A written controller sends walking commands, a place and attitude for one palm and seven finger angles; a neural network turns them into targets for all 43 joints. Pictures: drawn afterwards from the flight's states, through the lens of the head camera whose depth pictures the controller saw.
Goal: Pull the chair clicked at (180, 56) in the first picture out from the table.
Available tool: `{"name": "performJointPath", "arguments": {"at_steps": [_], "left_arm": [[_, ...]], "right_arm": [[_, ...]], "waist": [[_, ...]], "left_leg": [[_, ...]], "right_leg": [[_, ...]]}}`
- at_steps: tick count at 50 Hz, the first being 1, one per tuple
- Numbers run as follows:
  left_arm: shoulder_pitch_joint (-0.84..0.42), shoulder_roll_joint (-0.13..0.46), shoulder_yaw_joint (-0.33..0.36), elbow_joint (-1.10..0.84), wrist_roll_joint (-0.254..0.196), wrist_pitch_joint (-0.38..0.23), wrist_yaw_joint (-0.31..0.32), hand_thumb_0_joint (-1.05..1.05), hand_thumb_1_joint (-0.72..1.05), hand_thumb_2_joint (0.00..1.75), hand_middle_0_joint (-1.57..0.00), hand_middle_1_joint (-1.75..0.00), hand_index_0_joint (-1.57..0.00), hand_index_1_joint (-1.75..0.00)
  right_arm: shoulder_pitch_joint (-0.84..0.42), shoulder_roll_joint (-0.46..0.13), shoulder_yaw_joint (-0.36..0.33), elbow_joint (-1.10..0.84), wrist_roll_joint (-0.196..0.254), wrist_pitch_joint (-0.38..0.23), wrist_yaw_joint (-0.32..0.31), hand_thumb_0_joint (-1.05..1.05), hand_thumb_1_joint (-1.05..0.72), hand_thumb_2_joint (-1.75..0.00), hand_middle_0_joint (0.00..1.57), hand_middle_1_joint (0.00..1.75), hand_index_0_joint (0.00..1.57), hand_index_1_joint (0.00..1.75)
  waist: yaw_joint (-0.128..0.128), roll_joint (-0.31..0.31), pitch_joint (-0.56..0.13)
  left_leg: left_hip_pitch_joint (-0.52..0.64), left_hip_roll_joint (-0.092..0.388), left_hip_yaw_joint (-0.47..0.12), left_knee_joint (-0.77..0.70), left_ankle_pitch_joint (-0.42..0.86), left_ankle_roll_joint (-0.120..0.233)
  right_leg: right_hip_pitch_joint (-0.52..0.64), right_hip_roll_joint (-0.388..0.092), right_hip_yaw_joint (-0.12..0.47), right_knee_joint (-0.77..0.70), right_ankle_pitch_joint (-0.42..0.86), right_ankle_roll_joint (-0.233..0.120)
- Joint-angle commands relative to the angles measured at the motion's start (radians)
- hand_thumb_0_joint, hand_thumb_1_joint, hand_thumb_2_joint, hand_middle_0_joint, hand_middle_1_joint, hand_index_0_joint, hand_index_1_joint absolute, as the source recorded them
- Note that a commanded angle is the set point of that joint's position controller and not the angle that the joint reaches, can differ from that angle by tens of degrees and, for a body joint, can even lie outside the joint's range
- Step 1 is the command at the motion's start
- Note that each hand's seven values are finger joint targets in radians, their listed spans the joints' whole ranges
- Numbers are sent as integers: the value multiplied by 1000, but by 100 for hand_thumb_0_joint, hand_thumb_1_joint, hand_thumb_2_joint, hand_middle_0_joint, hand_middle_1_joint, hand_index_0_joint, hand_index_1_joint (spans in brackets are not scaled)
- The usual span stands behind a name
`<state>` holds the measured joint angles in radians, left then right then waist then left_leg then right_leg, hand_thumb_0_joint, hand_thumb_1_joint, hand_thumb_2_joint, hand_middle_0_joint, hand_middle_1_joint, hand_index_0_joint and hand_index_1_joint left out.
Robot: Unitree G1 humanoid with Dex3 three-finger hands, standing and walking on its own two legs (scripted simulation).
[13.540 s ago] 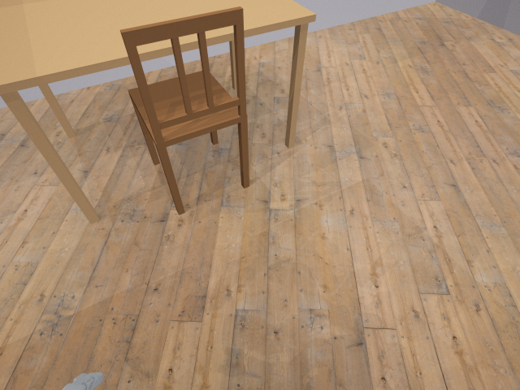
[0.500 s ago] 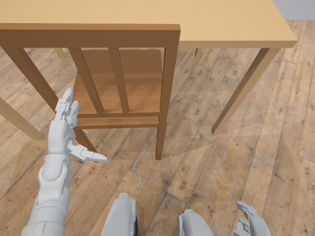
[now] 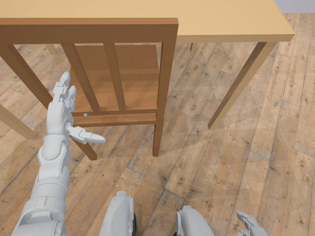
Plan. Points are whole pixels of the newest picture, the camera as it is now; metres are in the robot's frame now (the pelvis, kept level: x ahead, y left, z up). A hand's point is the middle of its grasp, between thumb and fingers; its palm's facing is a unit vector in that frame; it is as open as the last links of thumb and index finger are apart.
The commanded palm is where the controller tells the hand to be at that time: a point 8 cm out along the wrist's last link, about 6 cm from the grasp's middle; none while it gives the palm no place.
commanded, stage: push the fingers through the gap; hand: left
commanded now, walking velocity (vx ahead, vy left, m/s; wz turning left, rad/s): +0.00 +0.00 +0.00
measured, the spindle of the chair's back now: (84, 82) +0.51 +0.21 +0.03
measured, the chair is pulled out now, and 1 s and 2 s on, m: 0.00 0.00 0.00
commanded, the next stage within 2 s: hook a spindle and tug to test in 1.14 s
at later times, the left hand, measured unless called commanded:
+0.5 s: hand (88, 98) +0.45 +0.19 +0.03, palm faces +0.09 -1.00 -0.04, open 16.9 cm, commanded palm +0.43 +0.23 +0.03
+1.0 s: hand (89, 90) +0.48 +0.20 +0.02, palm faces +0.09 -1.00 -0.03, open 16.9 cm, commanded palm +0.46 +0.23 +0.03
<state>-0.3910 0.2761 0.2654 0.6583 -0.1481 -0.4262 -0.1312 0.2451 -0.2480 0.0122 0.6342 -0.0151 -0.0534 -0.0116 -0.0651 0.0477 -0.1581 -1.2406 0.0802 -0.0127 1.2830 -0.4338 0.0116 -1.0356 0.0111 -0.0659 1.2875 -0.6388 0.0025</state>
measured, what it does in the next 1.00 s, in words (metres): stands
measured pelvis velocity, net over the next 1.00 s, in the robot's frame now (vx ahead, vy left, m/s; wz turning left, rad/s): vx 0.00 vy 0.00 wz -0.03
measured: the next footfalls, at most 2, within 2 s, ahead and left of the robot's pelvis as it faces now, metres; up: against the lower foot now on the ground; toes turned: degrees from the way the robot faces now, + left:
none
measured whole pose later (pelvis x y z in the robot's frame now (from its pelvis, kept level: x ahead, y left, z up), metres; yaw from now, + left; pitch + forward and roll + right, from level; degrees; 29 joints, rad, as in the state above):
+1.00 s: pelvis +0.00 +0.00 -0.01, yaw -2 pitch +26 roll -5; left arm -0.72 0.41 0.42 0.97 -0.09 -0.45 -0.17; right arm 0.30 -0.25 0.01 0.66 -0.04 0.04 0.02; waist -0.13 0.05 -0.15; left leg -1.35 0.10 -0.01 1.33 -0.44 0.02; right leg -1.15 0.03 -0.06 1.33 -0.64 0.00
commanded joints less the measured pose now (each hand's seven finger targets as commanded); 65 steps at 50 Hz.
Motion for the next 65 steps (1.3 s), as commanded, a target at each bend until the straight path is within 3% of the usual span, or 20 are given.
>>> {"name": "performJointPath", "arguments": {"at_steps": [1,4,5,10,15,17,22,32,36,39,44,46,49,51,54,55,56,58,62,65], "left_arm": [[-364,199,59,-137,0,-80,10,0,-50,30,-6,-8,-6,-8],[-396,223,70,-158,9,-96,7,0,-50,30,-6,-8,-6,-8],[-396,197,54,-142,5,-92,6,0,-50,30,-6,-8,-6,-8],[-458,212,62,-83,14,-84,8,0,-50,30,-6,-8,-6,-8],[-453,248,96,-77,20,-89,16,0,-50,30,-6,-8,-6,-8],[-490,226,75,-72,23,-92,18,0,-50,30,-6,-8,-6,-8],[-534,241,89,-27,32,-96,21,0,-50,30,-6,-8,-6,-8],[-652,320,140,85,44,-116,-10,0,-50,30,-6,-8,-6,-8],[-718,328,135,133,53,-114,-23,0,-50,30,-6,-8,-6,-8],[-715,341,149,135,52,-111,-31,0,-50,30,-6,-8,-6,-8],[-691,368,177,139,49,-97,-31,0,-50,30,-6,-8,-6,-8],[-685,353,164,95,48,-97,-30,0,-50,30,-6,-8,-6,-8],[-681,398,196,62,47,-102,-25,0,-50,30,-6,-8,-6,-8],[-664,353,166,59,43,-99,-27,0,-50,30,-6,-8,-6,-8],[-652,371,174,85,47,-94,-28,0,-50,30,-6,-8,-6,-8],[-689,340,147,71,44,-96,-31,0,-50,30,-6,-8,-6,-8],[-670,349,157,87,44,-95,-31,0,-50,30,-6,-8,-6,-8],[-705,326,133,64,43,-101,-30,0,-50,30,-6,-8,-6,-8],[-674,320,137,79,44,-100,-25,0,-50,30,-6,-8,-6,-8],[-677,311,127,96,50,-98,-15,0,-50,30,-11,-24,-11,-24]], "right_arm": [[63,-165,-62,-80,-3,-30,-11,0,-90,-90,20,30,20,30],[74,-168,-64,-83,-8,-28,-8,0,-90,-90,20,30,20,30],[76,-165,-64,-81,-7,-26,-6,0,-90,-90,20,30,20,30],[97,-172,-66,-66,-9,-12,-2,0,-90,-90,20,30,20,30],[110,-173,-67,-69,-14,1,6,0,-90,-90,20,30,20,30],[113,-170,-68,-64,-14,6,8,0,-90,-90,20,30,20,30],[124,-171,-68,-56,-18,16,12,0,-90,-90,20,30,20,30],[144,-177,-62,-41,-26,34,11,0,-90,-90,20,30,20,30],[155,-180,-59,-34,-27,44,13,0,-90,-90,20,30,20,30],[164,-184,-62,-37,-28,49,16,0,-90,-90,20,30,20,30],[173,-186,-63,-40,-27,63,20,0,-90,-90,20,30,20,30],[172,-180,-64,-47,-26,65,24,0,-90,-90,20,30,20,30],[174,-184,-62,-44,-27,67,23,0,-90,-90,20,30,20,30],[171,-176,-63,-46,-25,65,26,0,-90,-90,20,30,20,30],[176,-182,-60,-37,-24,65,24,0,-90,-90,20,30,20,30],[174,-178,-62,-35,-24,63,23,0,-90,-90,20,30,20,30],[177,-181,-63,-34,-24,63,23,0,-90,-90,20,30,20,30],[176,-180,-63,-33,-25,58,22,0,-90,-90,20,30,20,30],[177,-181,-66,-31,-27,60,23,0,-90,-90,20,30,20,30],[176,-181,-65,-33,-27,62,26,0,-90,-90,20,30,20,30]], "waist": [[-33,16,-385],[-20,74,-452],[-30,63,-449],[-43,53,-439],[-28,65,-475],[-45,60,-466],[-54,58,-456],[-67,70,-477],[-84,75,-468],[-73,99,-504],[-73,75,-501],[-66,103,-532],[-66,93,-531],[-71,88,-523],[-72,89,-487],[-85,93,-485],[-76,93,-476],[-84,123,-488],[-80,108,-499],[-82,102,-480]], "left_leg": [[474,-38,-50,-119,127,9],[539,-36,-60,-125,175,3],[542,-37,-59,-124,184,5],[534,-32,-65,-118,186,6],[558,-31,-67,-122,235,2],[552,-31,-63,-116,231,5],[532,-32,-60,-106,222,8],[491,-32,-51,-74,212,15],[475,-29,-55,-63,197,18],[499,-30,-59,-63,213,18],[479,-27,-55,-58,237,21],[503,-30,-53,-61,254,19],[495,-28,-52,-59,261,20],[499,-29,-52,-65,254,19],[486,-25,-54,-70,234,17],[494,-26,-54,-69,230,19],[502,-24,-58,-77,217,15],[536,-24,-67,-78,234,16],[551,-24,-70,-84,251,12],[554,-22,-77,-90,242,9]], "right_leg": [[-37,28,21,-211,231,-32],[-37,28,17,-197,255,-38],[-39,30,15,-200,264,-36],[-67,29,10,-195,261,-34],[-42,33,9,-191,297,-37],[-51,32,10,-193,298,-33],[-60,33,13,-193,297,-32],[-70,37,24,-179,292,-32],[-102,39,23,-174,271,-31],[-102,39,19,-169,273,-35],[-86,42,21,-167,307,-31],[-72,43,23,-168,322,-32],[-54,45,27,-167,340,-29],[-50,46,24,-175,336,-29],[-69,46,22,-176,313,-30],[-78,45,22,-179,312,-29],[-84,46,19,-184,289,-31],[-109,47,14,-176,289,-35],[-100,45,10,-183,301,-33],[-116,45,5,-180,287,-34]]}}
